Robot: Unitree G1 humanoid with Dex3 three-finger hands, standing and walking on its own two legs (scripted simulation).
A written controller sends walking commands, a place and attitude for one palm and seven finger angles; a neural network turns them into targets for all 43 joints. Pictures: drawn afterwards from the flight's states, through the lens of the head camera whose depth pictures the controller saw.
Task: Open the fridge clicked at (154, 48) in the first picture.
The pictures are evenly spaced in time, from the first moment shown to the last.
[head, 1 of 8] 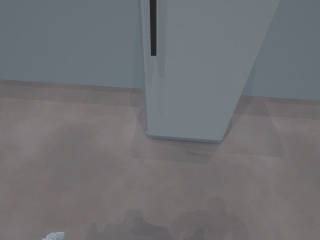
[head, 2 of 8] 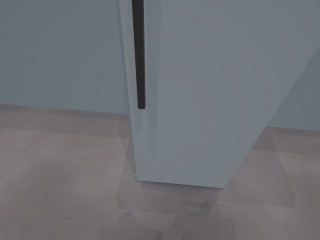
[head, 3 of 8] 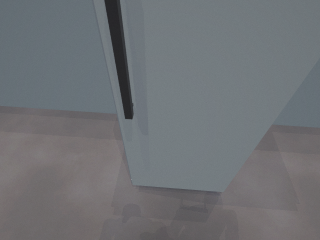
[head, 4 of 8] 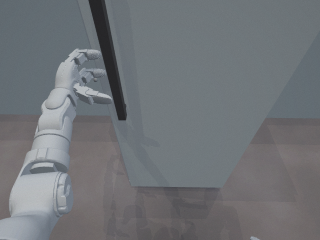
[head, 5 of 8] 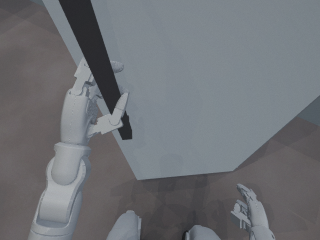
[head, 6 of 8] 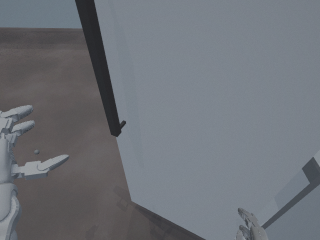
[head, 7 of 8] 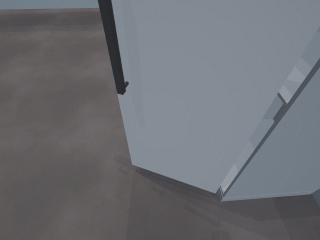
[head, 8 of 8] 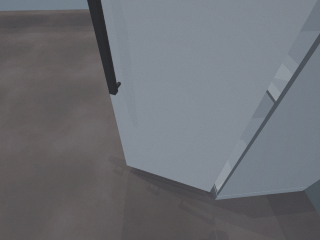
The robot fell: no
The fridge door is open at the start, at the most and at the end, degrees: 0 70 66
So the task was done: yes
